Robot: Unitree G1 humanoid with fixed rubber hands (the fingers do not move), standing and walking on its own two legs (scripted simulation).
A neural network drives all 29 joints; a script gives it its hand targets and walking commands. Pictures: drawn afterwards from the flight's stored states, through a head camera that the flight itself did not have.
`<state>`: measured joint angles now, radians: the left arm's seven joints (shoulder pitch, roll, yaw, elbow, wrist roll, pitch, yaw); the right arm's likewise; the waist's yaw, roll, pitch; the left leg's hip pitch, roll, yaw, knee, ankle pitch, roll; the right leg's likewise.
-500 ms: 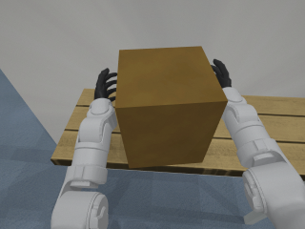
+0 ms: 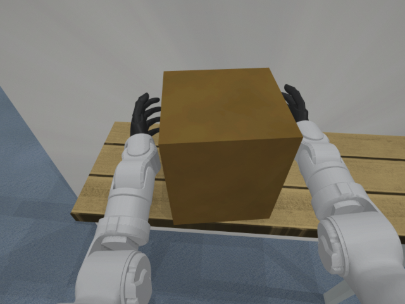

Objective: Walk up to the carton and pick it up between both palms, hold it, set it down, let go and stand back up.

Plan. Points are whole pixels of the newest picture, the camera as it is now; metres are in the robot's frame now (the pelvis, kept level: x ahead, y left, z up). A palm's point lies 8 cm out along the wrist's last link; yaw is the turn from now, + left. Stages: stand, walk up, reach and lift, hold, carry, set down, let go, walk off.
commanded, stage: reach and lift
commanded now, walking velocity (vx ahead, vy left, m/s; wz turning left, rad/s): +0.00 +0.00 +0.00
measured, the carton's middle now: (219, 149) +0.41 +0.02 +0.10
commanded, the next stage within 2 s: none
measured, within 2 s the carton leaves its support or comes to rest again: leaves its support in 0.14 s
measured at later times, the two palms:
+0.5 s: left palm (126, 133) +0.36 +0.19 +0.18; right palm (296, 130) +0.40 -0.11 +0.17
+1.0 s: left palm (123, 108) +0.37 +0.19 +0.22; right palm (307, 106) +0.40 -0.11 +0.23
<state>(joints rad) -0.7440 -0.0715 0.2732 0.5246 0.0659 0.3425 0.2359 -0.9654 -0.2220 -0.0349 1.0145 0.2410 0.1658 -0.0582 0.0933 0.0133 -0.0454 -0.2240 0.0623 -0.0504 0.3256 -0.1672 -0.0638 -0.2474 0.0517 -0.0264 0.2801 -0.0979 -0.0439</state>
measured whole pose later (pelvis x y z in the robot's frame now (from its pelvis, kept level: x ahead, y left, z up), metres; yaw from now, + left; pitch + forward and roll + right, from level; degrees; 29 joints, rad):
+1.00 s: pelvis +0.01 +0.03 +0.00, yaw +3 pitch -7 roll -1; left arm -0.75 -0.07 0.32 0.31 0.28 0.66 0.08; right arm -0.93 -0.16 -0.03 0.89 0.23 0.28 -0.13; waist -0.06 -0.03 -0.03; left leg -0.03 0.03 -0.06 0.36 -0.21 -0.02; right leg -0.01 0.01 -0.06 0.27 -0.14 0.00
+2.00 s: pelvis +0.01 +0.03 +0.00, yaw +2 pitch -4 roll -2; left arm -0.97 0.04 0.35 0.46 0.22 0.84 0.02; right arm -1.12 -0.24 0.04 0.88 0.41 0.59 -0.27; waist -0.08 0.00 -0.14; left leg -0.09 0.03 -0.06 0.39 -0.22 -0.02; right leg -0.06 0.02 -0.03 0.26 -0.12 0.00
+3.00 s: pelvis +0.00 +0.02 +0.00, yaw +3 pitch -2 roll -2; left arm -1.15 0.11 0.39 0.60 0.22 0.91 -0.01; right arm -1.30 -0.27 0.05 0.99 0.45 0.70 -0.30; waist -0.05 0.01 -0.21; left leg -0.14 0.03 -0.09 0.39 -0.21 -0.04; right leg -0.11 0.04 -0.02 0.27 -0.12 -0.02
